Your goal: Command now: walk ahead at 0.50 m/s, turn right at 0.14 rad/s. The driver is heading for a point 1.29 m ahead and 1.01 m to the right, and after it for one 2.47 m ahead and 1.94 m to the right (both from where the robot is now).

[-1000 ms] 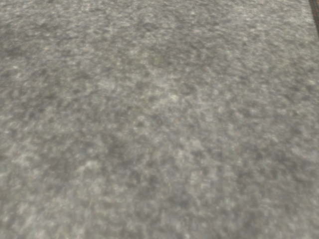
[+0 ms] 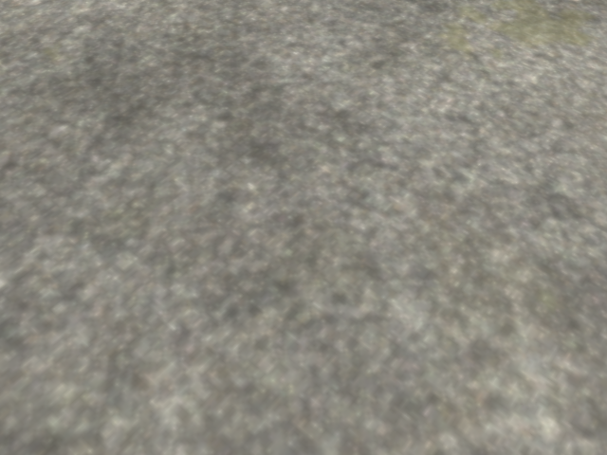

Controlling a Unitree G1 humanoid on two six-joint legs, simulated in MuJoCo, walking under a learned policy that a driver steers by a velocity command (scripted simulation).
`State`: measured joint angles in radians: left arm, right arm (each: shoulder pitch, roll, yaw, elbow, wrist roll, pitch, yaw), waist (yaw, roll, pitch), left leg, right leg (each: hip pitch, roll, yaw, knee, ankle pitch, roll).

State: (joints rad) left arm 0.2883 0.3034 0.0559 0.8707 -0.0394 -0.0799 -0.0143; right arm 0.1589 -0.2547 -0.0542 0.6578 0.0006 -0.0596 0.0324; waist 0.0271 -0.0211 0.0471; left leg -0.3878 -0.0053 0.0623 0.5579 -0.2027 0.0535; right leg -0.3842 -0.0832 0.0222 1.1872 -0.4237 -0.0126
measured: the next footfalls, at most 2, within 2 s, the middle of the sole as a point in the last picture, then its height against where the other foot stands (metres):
right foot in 0.44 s outside the picture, level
left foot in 0.92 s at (349, 343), level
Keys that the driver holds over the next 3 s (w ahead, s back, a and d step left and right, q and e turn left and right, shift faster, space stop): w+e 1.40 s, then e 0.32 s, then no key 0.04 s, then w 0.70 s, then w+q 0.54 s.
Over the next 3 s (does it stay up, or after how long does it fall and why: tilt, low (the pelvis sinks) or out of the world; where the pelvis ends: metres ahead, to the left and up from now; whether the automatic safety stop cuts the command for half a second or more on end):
stays up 1.06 -0.89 0.00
